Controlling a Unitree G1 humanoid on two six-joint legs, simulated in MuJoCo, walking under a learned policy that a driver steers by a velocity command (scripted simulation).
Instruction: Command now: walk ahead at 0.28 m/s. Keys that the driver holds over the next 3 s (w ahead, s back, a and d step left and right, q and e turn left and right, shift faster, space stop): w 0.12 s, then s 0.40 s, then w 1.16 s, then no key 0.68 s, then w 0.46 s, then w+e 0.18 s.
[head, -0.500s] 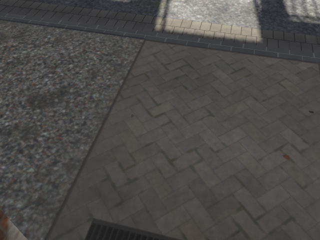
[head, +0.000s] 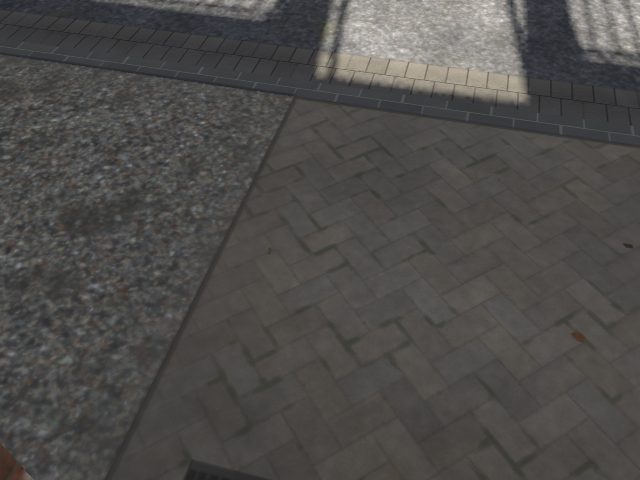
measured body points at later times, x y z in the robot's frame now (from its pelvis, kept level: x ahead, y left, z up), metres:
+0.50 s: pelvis +0.14 +0.00 -0.11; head +0.18 +0.01 +0.34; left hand -0.03 +0.17 -0.24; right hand +0.29 -0.25 -0.24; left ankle +0.26 +0.09 -0.81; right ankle +0.00 -0.14 -0.72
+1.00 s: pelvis +0.34 -0.09 -0.40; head +0.34 -0.09 +0.05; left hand +0.55 +0.14 -0.50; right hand +0.30 -0.32 -0.55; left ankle +0.26 +0.07 -0.97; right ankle +0.45 -0.22 -1.13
